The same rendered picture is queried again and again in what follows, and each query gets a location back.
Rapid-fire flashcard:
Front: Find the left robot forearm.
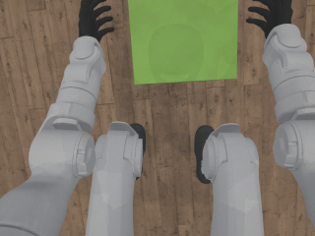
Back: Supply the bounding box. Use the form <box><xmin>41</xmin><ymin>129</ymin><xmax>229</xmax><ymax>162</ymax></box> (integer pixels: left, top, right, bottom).
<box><xmin>29</xmin><ymin>35</ymin><xmax>106</xmax><ymax>171</ymax></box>

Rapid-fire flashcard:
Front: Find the carton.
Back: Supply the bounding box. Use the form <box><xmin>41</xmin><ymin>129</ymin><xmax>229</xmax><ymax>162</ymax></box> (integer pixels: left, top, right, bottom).
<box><xmin>128</xmin><ymin>0</ymin><xmax>238</xmax><ymax>85</ymax></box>

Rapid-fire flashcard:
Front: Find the right robot forearm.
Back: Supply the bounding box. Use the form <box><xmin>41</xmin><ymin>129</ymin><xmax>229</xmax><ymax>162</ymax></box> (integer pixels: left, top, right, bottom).
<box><xmin>262</xmin><ymin>24</ymin><xmax>315</xmax><ymax>125</ymax></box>

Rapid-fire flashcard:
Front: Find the robot right hand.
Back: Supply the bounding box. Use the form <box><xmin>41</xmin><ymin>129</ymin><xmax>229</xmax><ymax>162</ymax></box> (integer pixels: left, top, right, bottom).
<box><xmin>245</xmin><ymin>0</ymin><xmax>293</xmax><ymax>39</ymax></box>

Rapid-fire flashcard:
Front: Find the left robot thigh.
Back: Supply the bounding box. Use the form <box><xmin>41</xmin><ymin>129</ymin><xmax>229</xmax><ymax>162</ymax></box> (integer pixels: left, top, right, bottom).
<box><xmin>85</xmin><ymin>130</ymin><xmax>143</xmax><ymax>236</ymax></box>

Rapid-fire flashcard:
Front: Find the robot left hand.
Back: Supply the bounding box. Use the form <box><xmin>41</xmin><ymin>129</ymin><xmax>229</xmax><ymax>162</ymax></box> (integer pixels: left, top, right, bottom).
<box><xmin>78</xmin><ymin>0</ymin><xmax>115</xmax><ymax>43</ymax></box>

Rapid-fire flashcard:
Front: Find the robot left foot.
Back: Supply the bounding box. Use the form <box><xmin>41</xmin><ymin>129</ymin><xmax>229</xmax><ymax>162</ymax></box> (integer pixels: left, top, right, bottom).
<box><xmin>130</xmin><ymin>123</ymin><xmax>146</xmax><ymax>180</ymax></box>

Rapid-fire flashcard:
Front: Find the right robot upper arm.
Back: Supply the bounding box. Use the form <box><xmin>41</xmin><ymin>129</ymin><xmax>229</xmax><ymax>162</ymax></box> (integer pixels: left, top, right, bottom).
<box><xmin>273</xmin><ymin>120</ymin><xmax>315</xmax><ymax>231</ymax></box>

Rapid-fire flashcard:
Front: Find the left robot upper arm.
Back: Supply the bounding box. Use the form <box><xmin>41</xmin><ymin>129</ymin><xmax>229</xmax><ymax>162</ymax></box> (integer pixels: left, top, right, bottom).
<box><xmin>0</xmin><ymin>129</ymin><xmax>96</xmax><ymax>236</ymax></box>

